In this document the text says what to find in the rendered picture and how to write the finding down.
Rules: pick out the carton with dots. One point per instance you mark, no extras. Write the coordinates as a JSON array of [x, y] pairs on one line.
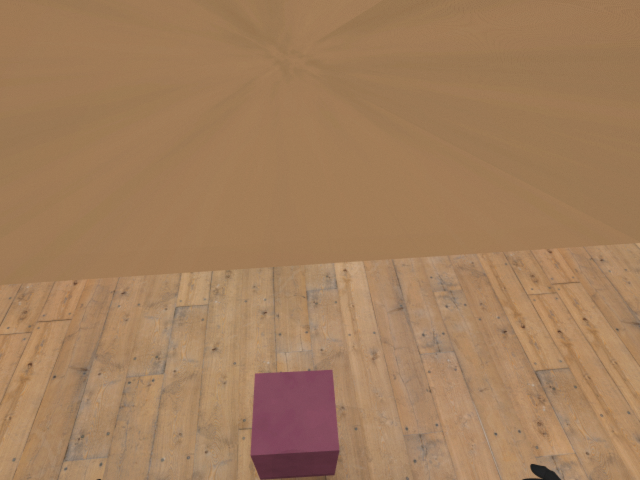
[[294, 425]]

